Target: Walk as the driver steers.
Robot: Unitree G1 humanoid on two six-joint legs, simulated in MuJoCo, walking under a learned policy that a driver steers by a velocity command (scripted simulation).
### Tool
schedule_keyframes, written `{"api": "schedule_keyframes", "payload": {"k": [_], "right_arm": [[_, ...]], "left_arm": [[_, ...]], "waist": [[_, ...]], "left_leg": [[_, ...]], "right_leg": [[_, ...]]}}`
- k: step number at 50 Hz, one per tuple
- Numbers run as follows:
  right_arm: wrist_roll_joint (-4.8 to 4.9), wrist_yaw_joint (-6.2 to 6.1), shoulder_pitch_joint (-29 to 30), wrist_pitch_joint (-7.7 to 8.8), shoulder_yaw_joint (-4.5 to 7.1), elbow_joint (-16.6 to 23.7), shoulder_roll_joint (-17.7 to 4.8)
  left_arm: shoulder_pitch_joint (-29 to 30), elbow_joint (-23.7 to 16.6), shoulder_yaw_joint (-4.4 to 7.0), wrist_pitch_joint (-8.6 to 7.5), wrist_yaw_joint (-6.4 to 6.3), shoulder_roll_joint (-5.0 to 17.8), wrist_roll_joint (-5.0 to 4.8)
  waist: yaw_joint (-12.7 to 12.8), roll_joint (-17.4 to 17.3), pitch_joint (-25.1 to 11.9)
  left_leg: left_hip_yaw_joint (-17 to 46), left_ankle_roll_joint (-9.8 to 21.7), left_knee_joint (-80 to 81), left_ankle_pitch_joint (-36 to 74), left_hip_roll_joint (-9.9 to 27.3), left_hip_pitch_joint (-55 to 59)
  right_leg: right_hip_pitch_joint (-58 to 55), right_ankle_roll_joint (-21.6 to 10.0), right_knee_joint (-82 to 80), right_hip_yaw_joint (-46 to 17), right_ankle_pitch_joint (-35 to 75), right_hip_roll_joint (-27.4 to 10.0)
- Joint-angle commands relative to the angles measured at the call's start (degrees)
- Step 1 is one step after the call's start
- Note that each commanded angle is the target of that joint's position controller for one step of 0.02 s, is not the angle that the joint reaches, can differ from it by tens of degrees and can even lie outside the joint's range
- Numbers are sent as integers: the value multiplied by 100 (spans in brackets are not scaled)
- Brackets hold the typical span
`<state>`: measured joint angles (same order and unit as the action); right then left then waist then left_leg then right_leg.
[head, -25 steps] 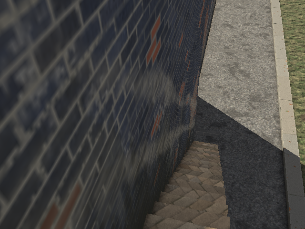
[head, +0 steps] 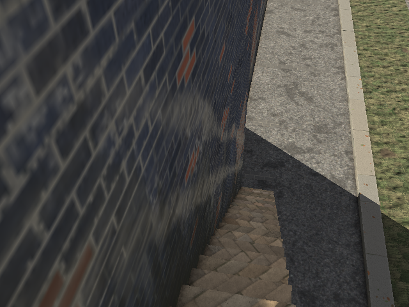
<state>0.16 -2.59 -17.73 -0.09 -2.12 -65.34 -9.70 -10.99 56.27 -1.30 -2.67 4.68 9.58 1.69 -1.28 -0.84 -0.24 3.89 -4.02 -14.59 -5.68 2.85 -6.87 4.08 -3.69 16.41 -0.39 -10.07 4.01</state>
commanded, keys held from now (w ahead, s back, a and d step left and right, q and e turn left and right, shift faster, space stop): no key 0.68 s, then w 0.32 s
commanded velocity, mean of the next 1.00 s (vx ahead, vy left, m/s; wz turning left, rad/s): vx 0.07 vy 0.00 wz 0.00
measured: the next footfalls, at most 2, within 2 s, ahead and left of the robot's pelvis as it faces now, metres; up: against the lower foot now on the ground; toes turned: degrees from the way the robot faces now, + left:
right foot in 1.44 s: +0.22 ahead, -0.11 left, -0.22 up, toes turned +0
left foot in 1.88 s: +0.47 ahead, +0.06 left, -0.43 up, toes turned -10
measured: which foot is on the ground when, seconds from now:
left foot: down 0.00-1.00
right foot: down 0.00-1.00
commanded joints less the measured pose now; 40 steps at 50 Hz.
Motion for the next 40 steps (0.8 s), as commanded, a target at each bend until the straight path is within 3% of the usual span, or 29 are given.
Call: {"api": "schedule_keyframes", "payload": {"k": [1,2,4,6,7,12,16,34,37,40], "right_arm": [[3,-43,-231,-38,108,129,-545],[-12,-24,-251,-18,90,113,-513],[31,-34,-263,-37,106,120,-492],[23,-15,-311,-1,87,78,-446],[32,-40,-284,-37,114,104,-486],[7,-79,-270,-90,155,125,-502],[26,-92,-227,-46,149,85,-458],[28,-94,-142,-29,144,46,-466],[5,-116,-53,-44,149,100,-481],[-57,-100,-150,-7,177,147,-534]], "left_arm": [[-136,-105,100,-47,-3,507,-62],[-19,-156,85,-28,16,473,-6],[-110,-72,86,-82,-39,483,-83],[-17,-117,80,-72,-21,488,-16],[-138,-38,82,-104,-52,498,-77],[-227,23,70,-103,-46,465,-51],[-217,8,61,-180,-103,505,-64],[-231,14,66,-137,-94,506,-52],[-98,-59,91,-126,-85,601,-10],[0,-140,229,-136,-102,848,-11]], "waist": [[73,-2,382],[101,19,410],[31,-25,383],[54,13,353],[28,-29,327],[68,23,354],[-3,103,240],[37,70,277],[57,295,276],[-8,559,422]], "left_leg": [[198,206,252,110,385,-571],[135,227,268,101,379,-560],[227,212,251,228,392,-473],[151,233,235,254,381,-398],[219,212,230,271,393,-412],[153,193,187,213,374,-478],[161,194,108,554,419,-238],[127,183,158,549,453,-315],[-56,231,46,45,277,-362],[-363,413,-651,-458,42,-628]], "right_leg": [[63,86,-363,-678,-448,-740],[94,96,-391,-713,-393,-797],[175,114,-328,-687,-292,-750],[186,132,-365,-731,-175,-816],[173,126,-320,-701,-223,-754],[195,129,-400,-757,-312,-784],[178,206,-458,-808,329,-897],[92,173,-488,-799,255,-890],[202,72,-843,-984,-1050,-874],[360,-195,-931,-1138,-1959,-925]]}}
